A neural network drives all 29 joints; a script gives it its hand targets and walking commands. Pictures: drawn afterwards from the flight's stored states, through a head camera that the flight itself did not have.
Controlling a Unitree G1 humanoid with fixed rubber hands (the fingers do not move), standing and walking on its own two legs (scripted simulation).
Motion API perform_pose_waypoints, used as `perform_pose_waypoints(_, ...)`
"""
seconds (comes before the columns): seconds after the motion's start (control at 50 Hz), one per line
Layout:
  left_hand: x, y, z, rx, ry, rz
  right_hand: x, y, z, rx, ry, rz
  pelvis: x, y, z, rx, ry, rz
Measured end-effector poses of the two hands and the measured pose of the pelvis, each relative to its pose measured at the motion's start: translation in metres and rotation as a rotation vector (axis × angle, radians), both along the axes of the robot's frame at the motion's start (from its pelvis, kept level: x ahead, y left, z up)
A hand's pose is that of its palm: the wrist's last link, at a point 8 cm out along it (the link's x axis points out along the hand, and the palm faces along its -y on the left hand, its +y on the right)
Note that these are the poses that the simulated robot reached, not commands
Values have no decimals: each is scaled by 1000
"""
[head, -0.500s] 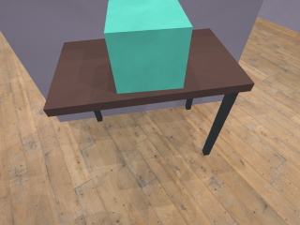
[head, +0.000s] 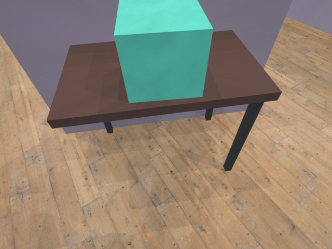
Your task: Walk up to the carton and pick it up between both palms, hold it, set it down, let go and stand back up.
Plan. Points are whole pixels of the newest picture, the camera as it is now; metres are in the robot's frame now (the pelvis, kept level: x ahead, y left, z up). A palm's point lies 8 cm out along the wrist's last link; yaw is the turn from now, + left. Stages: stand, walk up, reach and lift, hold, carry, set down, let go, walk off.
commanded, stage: stand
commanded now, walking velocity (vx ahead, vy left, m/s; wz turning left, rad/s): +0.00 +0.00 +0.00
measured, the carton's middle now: (161, 48) +0.77 +0.03 +0.07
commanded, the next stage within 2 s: walk up in 0.10 s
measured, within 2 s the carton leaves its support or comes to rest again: neither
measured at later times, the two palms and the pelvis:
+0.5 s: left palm out of the picture -0.06 +0.24 -0.14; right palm out of the picture +0.02 -0.22 -0.14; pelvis +0.02 +0.04 -0.01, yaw +0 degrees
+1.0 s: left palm (61, 200) +0.27 +0.34 -0.13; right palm out of the picture +0.07 -0.09 -0.17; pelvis +0.18 +0.11 -0.02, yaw -7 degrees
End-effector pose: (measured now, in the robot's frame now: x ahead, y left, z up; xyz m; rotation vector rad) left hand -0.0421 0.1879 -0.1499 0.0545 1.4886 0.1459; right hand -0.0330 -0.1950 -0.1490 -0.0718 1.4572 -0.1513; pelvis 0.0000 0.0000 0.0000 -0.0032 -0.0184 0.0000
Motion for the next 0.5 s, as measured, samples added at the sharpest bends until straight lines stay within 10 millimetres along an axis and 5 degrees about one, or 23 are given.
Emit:
perform_pose_waypoints(0.34, 7, 0, 0, 6, -16, -12, 5, -2, 0, -1, -4, 18, 6, 0, -1, 0, 1, -2)
perform_pose_waypoints(0.42, 1, 18, 2, 55, -33, 12, 18, -14, -1, -35, 1, 95, 13, 12, -4, -5, 6, 1)
perform_pose_waypoints(0.5, -15, 53, 7, 102, 19, 33, 55, -25, 6, -103, -63, 128, 22, 35, -6, -20, 3, 4)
